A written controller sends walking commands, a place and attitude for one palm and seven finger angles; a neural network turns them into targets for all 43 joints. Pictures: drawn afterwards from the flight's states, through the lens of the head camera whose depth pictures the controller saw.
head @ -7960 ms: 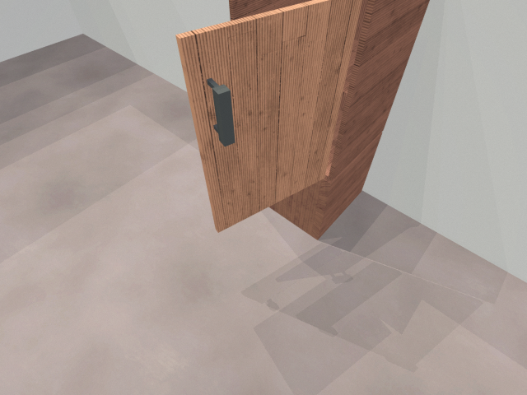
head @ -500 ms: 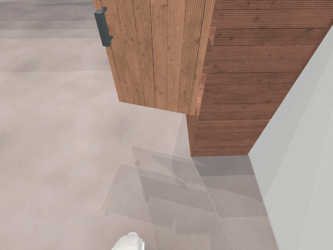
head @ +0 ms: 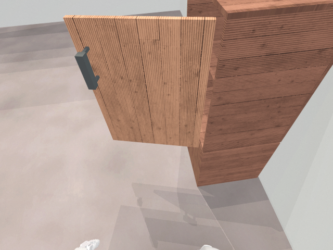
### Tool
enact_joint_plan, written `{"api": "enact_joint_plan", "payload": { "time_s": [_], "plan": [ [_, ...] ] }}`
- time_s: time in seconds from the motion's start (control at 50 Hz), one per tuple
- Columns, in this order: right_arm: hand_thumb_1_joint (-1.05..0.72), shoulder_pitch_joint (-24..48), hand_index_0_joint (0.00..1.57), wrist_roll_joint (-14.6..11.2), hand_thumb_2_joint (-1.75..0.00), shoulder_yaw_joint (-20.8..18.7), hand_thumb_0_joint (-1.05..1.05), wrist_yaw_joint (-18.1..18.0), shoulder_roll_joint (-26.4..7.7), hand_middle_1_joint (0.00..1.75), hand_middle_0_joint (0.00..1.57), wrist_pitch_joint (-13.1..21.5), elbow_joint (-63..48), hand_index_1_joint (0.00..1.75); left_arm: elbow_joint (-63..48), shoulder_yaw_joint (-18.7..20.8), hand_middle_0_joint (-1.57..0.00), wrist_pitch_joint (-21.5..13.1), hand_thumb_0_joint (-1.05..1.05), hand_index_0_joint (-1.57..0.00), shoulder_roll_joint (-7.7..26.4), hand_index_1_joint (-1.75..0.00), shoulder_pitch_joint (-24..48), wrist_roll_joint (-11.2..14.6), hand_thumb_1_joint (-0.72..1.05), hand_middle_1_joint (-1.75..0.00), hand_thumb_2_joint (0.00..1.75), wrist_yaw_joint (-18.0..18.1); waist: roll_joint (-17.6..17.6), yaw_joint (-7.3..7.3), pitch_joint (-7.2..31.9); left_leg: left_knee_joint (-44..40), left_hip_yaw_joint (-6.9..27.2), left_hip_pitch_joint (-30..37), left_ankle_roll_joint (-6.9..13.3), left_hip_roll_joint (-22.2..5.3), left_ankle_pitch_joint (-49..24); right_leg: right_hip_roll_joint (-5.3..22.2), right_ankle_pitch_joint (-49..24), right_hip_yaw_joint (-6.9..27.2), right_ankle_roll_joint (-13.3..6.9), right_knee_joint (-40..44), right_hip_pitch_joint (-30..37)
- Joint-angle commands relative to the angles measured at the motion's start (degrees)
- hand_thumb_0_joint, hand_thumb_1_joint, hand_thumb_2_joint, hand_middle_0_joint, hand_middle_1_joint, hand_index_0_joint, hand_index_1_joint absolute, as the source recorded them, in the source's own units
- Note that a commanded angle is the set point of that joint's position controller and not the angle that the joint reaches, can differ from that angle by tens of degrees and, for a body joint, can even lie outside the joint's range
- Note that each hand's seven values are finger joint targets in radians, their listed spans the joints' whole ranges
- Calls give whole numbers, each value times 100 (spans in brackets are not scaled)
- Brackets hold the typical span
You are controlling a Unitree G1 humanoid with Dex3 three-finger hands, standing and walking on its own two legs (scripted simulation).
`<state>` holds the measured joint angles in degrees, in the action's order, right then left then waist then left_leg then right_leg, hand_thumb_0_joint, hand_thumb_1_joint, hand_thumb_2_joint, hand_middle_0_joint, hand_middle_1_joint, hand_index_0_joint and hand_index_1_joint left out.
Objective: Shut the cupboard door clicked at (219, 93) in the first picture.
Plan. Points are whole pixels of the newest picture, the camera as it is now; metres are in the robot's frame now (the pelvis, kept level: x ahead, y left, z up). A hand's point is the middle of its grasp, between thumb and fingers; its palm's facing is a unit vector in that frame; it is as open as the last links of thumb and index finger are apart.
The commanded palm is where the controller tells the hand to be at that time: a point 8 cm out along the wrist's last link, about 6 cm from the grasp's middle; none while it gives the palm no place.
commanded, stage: take the last steps up to it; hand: left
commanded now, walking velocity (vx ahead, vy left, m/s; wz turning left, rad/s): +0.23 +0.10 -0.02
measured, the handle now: (89, 68) +0.63 +0.28 +0.10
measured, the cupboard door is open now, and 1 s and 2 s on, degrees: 74 74 74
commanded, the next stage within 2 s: come to a stop and stand still in 0.18 s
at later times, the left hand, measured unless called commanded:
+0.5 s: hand out of the picture +0.12 +0.23 -0.19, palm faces +0.09 -0.98 -0.18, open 7.3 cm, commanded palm none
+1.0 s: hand (100, 247) +0.16 +0.20 -0.16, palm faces +0.00 -0.98 -0.21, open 7.3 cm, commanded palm none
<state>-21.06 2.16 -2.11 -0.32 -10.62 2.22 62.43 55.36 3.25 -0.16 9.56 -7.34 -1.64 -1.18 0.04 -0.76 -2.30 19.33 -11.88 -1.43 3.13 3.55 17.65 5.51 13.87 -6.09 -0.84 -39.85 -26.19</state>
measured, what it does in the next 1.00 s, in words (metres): walks ahead: right foot, then left foot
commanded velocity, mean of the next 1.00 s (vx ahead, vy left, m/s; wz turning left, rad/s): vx -0.02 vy -0.01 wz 0.00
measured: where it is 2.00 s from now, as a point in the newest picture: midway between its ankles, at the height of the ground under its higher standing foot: outside the picture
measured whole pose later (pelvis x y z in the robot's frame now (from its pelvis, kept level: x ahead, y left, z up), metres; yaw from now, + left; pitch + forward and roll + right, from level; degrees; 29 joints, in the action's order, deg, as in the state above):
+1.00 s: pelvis +0.13 +0.02 +0.01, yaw -1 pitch +1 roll +1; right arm -14.2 1.3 -3.7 -0.1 -12.7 -2.7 60.1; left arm 58.7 1.5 0.7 9.8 -15.6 -1.4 0.4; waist 0.3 0.0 -1.1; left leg 40.3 -2.5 -20.5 -1.8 -0.8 20.5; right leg 1.8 16.7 -2.6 -0.1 -26.1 -9.9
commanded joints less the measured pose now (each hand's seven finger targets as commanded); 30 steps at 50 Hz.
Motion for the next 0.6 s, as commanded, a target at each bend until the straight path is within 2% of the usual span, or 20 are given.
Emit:
{"api": "enact_joint_plan", "payload": {
  "time_s": [0.0, 0.02, 0.04, 0.06, 0.08, 0.1, 0.14, 0.18, 0.24, 0.3, 0.34, 0.36, 0.38, 0.4, 0.42, 0.44, 0.46, 0.48, 0.52, 0.58],
  "plan": [
    [-90, 2, 20, -87, -90, -57, 0, 2, -600, 30, 20, 102, -215, 30, 120, 192, -20, -234, 0, -20, 706, -30, -1388, -30, 90, -30, 90, 63, -515, 709, 218, 1295, 516, -1391, 232, -1130, -1661, 8, -301, 381, -261, 1220, 2511],
    [-90, -123, 20, -162, -90, -45, 0, 56, -404, 30, 20, 116, -364, 30, 301, 320, -20, -304, 0, -20, 1296, -30, -2124, -57, 90, -30, 90, 128, -1821, 864, 652, 2890, 179, -2764, -101, -356, -71, 1490, -309, 2588, -852, 2009, 3694],
    [-90, -43, 20, -125, -90, -75, 0, 54, -544, 30, 20, 85, -451, 30, 327, 352, -20, -296, 0, -20, 1509, -30, -2215, 65, 90, -30, 90, 160, -1747, 768, 628, 4379, 614, -3273, -236, -246, 1623, 2328, -525, 3672, -1414, 2680, 3575],
    [-90, 229, 20, -112, -90, -113, 0, 34, -641, 30, 20, 56, -426, 30, 204, 334, -20, -313, 0, -20, 1250, -30, -1781, 83, 90, -30, 90, 226, -845, 651, 299, 4789, 1241, -3544, -234, -582, 1132, 2184, -542, 3246, -1394, 2692, 3130],
    [-90, 462, 20, -117, -90, -104, 0, 26, -452, 30, 20, 39, -396, 30, 127, 248, -20, -336, 0, -20, 1023, -30, -1429, 85, 90, -30, 90, 247, -595, 512, 51, 4799, 1334, -3531, -293, -737, 691, 1937, -991, 2730, -1173, 2680, 2556],
    [-90, 412, 20, -113, -90, -82, 0, 33, -314, 30, 20, -21, -328, 30, 76, 153, -20, -352, 0, -20, 829, -30, -1157, 103, 90, -30, 90, 231, -374, 298, 18, 4646, 1338, -3235, -375, -843, 340, 1651, -1368, 1997, -963, 2706, 2108],
    [-90, 166, 20, -80, -90, -27, 0, 64, -101, 30, 20, -106, -207, 30, 77, 99, -20, -419, 0, -20, 584, -30, -988, 100, 90, -30, 90, 218, -562, 128, 124, 4215, 1182, -2842, -496, -920, -16, 1294, -2121, 1127, -776, 2755, 1751],
    [-90, 6, 20, -94, -90, -23, 0, 86, -24, 30, 20, -160, -173, 30, 174, 69, -20, -481, 0, -20, 581, -30, -1025, 78, 90, -30, 90, 203, -683, 37, 315, 3650, 1017, -2645, -602, -890, -187, 1164, -2542, 735, -714, 2734, 1836],
    [-90, 336, 20, -115, -90, -24, 0, 135, 71, 30, 20, -164, -285, 30, 292, 115, -20, -485, 0, -20, 702, -30, -1091, 49, 90, -30, 90, 186, -625, 116, 248, 2706, 805, -2547, -673, -832, -400, 1120, -2550, 557, -748, 2710, 1882],
    [-90, 616, 20, -138, -90, 10, 0, 110, 59, 30, 20, -123, -364, 30, 422, 86, -20, -402, 0, -20, 779, -30, -1056, 38, 90, -30, 90, 204, -910, 176, 216, 1842, 662, -2203, -682, -617, -413, 984, -3127, 407, -641, 2314, 1994],
    [-90, 569, 20, -138, -90, 36, 0, 59, 19, 30, 20, -103, -330, 30, 454, 57, -20, -286, 0, -20, 797, -30, -975, 45, 90, -30, 90, 254, -988, 97, 207, 1143, 615, -1557, -649, -437, -919, 742, -3156, 228, -432, 1863, 1780],
    [-90, 463, 20, -133, -90, 23, 0, 39, -60, 30, 20, -88, -274, 30, 498, 17, -20, -236, 0, -20, 784, -30, -965, 67, 90, -30, 90, 280, -917, 11, 245, 661, 653, -1090, -622, -457, -1530, 651, -2822, 204, -278, 1595, 1583],
    [-90, 314, 20, -120, -90, -25, 0, 3, -328, 30, 20, -47, -236, 30, 520, -23, -20, -193, 0, -20, 678, -30, -1123, 81, 90, -30, 90, 301, -469, 9, 484, 492, 882, -561, -531, -814, -2642, 446, -2089, 157, -81, 1233, 1440],
    [-90, 229, 20, -120, -90, -93, 0, -51, -686, 30, 20, -17, -243, 30, 534, -76, -20, -131, 0, -20, 494, -30, -1385, 118, 90, -30, 90, 339, 289, 44, 762, 742, 1544, -33, -214, -1548, -4361, 194, -745, 11, 142, 947, 1033],
    [-90, 211, 20, -150, -90, -144, 0, -112, -965, 30, 20, -56, -256, 30, 519, -117, -20, -51, 0, -20, 379, -30, -1551, 124, 90, -30, 90, 382, 957, 43, 779, 699, 2059, 16, 227, -2243, -5349, -35, 1058, 2, 287, 643, 861],
    [-90, 216, 20, -125, -90, -185, 0, -152, -1063, 30, 20, -139, -271, 30, 514, -110, -20, 34, 0, -20, 364, -30, -1616, 122, 90, -30, 90, 423, 950, -33, 631, 404, 2043, -517, 537, -2473, -5020, -177, 2098, 105, 281, -27, 1130],
    [-90, 436, 20, -96, -90, -179, 0, -208, -1080, 30, 20, -190, -362, 30, 446, -110, -20, 120, 0, -20, 326, -30, -1577, 108, 90, -30, 90, 400, 969, 19, 272, 190, 2123, -878, 660, -2480, -4769, -249, 2279, 157, 282, -583, 912],
    [-90, 511, 20, -82, -90, -177, 0, -271, -1069, 30, 20, -219, -381, 30, 459, -80, -20, 211, 0, -20, 404, -30, -1460, 97, 90, -30, 90, 369, 1394, -14, 237, 124, 2242, -966, 710, -2497, -5008, -248, 2260, 279, 277, -1197, 738],
    [-90, 594, 20, -86, -90, -210, 0, -334, -1047, 30, 20, -277, -440, 30, 403, 24, -20, 279, 0, -20, 586, -30, -1381, 78, 90, -30, 90, 352, 1613, -53, 385, 328, 2105, -956, 855, -2545, -5315, -302, 2171, 634, 211, -2083, 488],
    [-90, 950, 20, -81, -90, -295, 0, -348, -1141, 30, 20, -324, -663, 30, 208, 127, -20, 338, 0, -20, 608, -30, -1243, 98, 90, -30, 90, 277, 884, 6, 889, 330, 2015, -703, 879, -2481, -3940, -395, 1798, 726, 274, -2399, 196]
  ]
}}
